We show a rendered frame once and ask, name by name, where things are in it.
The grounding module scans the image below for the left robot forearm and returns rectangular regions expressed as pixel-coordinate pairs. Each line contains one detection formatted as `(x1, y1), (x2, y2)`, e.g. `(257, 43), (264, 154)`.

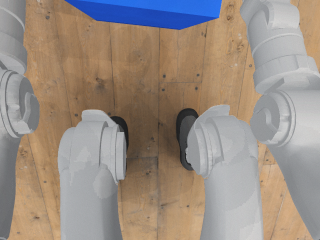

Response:
(0, 0), (28, 75)

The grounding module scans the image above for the left robot upper arm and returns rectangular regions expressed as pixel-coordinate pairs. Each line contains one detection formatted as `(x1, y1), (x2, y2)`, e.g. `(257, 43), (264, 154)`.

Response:
(0, 69), (40, 240)

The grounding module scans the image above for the right robot upper arm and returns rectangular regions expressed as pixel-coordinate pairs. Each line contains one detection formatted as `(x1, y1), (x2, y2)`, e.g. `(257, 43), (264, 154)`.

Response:
(250, 89), (320, 240)

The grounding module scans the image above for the right robot foot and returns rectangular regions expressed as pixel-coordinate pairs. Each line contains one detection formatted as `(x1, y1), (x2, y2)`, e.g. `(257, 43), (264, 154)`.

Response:
(176, 108), (199, 171)

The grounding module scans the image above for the carton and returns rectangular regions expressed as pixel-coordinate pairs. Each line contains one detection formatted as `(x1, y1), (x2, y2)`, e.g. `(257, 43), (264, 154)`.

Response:
(65, 0), (222, 30)

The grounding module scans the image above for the right robot forearm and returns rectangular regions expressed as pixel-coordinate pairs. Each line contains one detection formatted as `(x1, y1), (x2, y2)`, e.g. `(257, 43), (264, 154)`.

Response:
(239, 0), (320, 95)

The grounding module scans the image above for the right robot thigh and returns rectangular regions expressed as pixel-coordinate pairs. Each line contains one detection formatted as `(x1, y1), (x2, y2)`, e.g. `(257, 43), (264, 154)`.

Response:
(190, 115), (264, 240)

